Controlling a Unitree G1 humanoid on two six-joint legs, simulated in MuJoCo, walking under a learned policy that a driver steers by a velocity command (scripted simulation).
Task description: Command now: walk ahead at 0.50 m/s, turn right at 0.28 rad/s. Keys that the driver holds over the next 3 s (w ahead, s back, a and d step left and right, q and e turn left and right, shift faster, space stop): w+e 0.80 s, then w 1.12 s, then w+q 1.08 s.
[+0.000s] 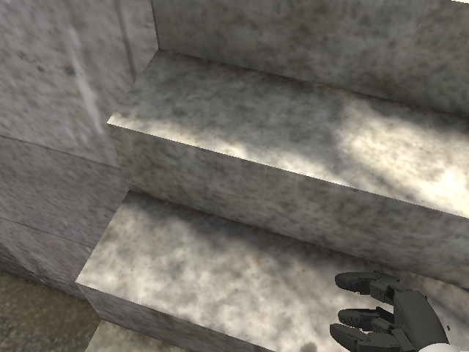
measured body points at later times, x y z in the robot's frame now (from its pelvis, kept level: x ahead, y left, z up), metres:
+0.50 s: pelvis +0.14 +0.07 +0.15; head +0.17 +0.13 +0.60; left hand +0.43 +0.12 +0.04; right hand +0.15 -0.18 +0.07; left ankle +0.24 +0.16 -0.47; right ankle +0.08 -0.03 -0.53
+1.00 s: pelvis +0.24 +0.01 +0.23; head +0.26 +0.04 +0.67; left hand +0.51 +0.03 +0.12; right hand +0.03 -0.05 +0.09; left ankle +0.23 +0.18 -0.53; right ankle +0.27 -0.17 -0.19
